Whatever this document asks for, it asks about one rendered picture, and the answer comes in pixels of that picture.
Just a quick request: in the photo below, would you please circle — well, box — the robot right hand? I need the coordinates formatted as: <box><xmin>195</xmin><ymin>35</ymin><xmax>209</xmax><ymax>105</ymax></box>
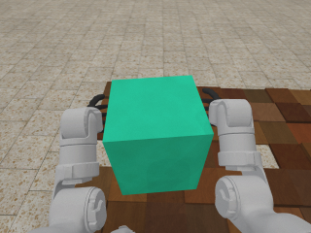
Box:
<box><xmin>201</xmin><ymin>87</ymin><xmax>222</xmax><ymax>127</ymax></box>

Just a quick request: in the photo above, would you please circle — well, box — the robot left hand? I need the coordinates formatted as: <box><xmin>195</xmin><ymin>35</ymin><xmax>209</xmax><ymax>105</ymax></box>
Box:
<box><xmin>87</xmin><ymin>94</ymin><xmax>108</xmax><ymax>133</ymax></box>

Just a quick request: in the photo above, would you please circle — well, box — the right robot upper arm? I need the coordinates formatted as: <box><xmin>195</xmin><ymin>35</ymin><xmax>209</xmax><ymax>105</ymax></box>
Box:
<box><xmin>215</xmin><ymin>175</ymin><xmax>311</xmax><ymax>233</ymax></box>

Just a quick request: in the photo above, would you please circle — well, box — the left robot shin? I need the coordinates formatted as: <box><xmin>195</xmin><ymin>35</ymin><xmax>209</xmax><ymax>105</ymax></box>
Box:
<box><xmin>119</xmin><ymin>225</ymin><xmax>130</xmax><ymax>230</ymax></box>

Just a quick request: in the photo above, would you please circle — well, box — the left robot upper arm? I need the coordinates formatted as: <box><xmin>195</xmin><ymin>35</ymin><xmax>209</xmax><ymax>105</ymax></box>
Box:
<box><xmin>27</xmin><ymin>186</ymin><xmax>107</xmax><ymax>233</ymax></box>

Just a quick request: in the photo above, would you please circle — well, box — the carton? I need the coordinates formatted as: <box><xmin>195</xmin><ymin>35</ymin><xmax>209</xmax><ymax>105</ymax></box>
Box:
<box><xmin>102</xmin><ymin>75</ymin><xmax>214</xmax><ymax>195</ymax></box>

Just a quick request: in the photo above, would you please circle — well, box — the robot right forearm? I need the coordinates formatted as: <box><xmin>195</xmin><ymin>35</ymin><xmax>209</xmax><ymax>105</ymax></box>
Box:
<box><xmin>208</xmin><ymin>99</ymin><xmax>274</xmax><ymax>207</ymax></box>

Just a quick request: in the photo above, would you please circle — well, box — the robot left forearm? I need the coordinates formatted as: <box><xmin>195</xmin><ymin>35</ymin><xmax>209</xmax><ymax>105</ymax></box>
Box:
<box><xmin>49</xmin><ymin>107</ymin><xmax>103</xmax><ymax>224</ymax></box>

